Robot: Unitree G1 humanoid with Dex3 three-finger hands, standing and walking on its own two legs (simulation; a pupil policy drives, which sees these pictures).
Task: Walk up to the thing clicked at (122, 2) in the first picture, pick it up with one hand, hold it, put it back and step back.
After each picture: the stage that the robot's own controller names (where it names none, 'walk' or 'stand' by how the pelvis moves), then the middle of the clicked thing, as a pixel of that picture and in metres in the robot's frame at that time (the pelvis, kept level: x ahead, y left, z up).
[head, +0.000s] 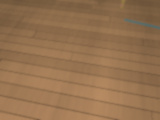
stand; (122, 3) +2.19 -0.61 -0.72
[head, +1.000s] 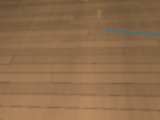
walk; (99, 14) +2.11 -0.09 -0.69
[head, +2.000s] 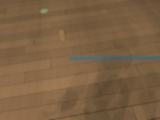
walk; (62, 35) +1.43 +0.32 -0.71
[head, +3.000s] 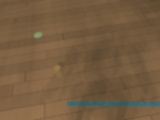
walk; (58, 71) +0.93 +0.32 -0.72
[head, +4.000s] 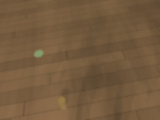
walk; (62, 103) +0.59 +0.25 -0.71
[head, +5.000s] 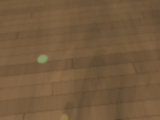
walk; out of the picture +0.41 +0.21 -0.71
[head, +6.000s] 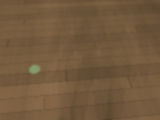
stand; out of the picture +0.33 +0.17 -0.72
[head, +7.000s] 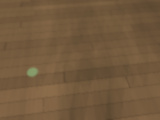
stand; out of the picture +0.32 +0.18 -0.72
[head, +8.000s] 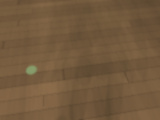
stand; out of the picture +0.33 +0.19 -0.72
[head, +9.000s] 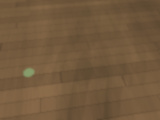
stand; out of the picture +0.32 +0.20 -0.73
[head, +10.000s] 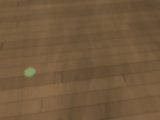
stand; out of the picture +0.31 +0.20 -0.73
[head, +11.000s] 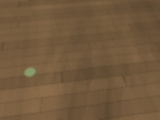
stand; out of the picture +0.32 +0.20 -0.73
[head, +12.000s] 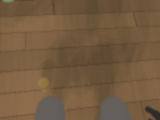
go down; (44, 84) +0.38 +0.19 -0.47
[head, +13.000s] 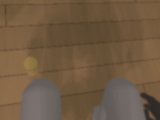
go down; (31, 66) +0.41 +0.21 -0.31
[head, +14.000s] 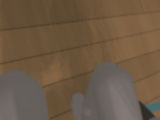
close in; out of the picture +0.40 +0.24 -0.23
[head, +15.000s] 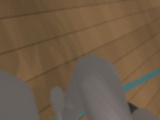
close; out of the picture +0.40 +0.25 -0.22
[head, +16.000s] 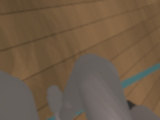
close; out of the picture +0.40 +0.26 -0.22
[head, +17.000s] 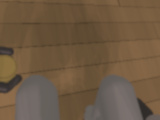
lift; (3, 72) +0.32 +0.26 -0.09
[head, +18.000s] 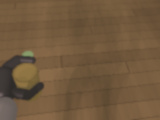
lift; (28, 83) +0.32 +0.17 +0.05
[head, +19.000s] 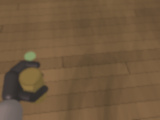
hold; (34, 86) +0.32 +0.17 +0.02
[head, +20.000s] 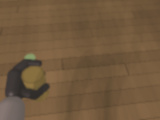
hold; (36, 84) +0.33 +0.16 +0.02
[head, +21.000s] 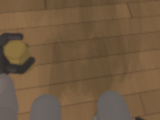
crouch; (20, 58) +0.41 +0.20 -0.07
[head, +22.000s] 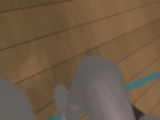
lower; out of the picture +0.42 +0.27 -0.22
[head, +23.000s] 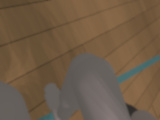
lower; out of the picture +0.42 +0.28 -0.22
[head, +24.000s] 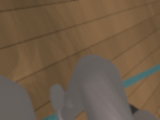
lower; out of the picture +0.41 +0.29 -0.22
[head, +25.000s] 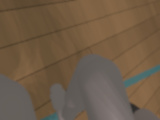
lower; out of the picture +0.41 +0.29 -0.22
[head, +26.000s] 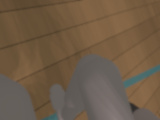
rest; out of the picture +0.41 +0.29 -0.22
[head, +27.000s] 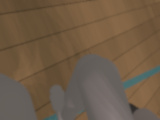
withdraw; out of the picture +0.41 +0.27 -0.23
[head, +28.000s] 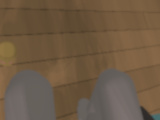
stand; (7, 54) +0.42 +0.24 -0.26
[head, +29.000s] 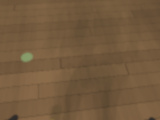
stand; out of the picture +0.36 +0.18 -0.63
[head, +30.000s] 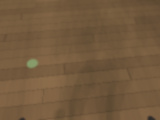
stand; out of the picture +0.37 +0.19 -0.66
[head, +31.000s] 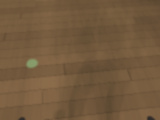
stand; out of the picture +0.36 +0.18 -0.66
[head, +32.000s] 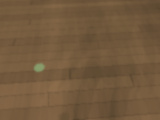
stand; out of the picture +0.38 +0.18 -0.72
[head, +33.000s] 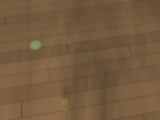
walk; (64, 104) +0.45 +0.16 -0.70
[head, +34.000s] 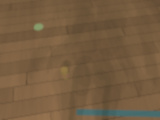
walk; (64, 72) +0.74 +0.17 -0.70
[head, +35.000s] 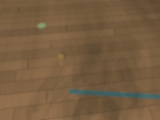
stand; (61, 59) +1.05 +0.23 -0.70
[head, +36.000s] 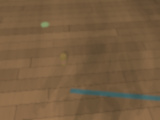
stand; (63, 59) +1.06 +0.20 -0.72
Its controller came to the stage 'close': yes
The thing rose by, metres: 0.73
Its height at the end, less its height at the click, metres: +0.00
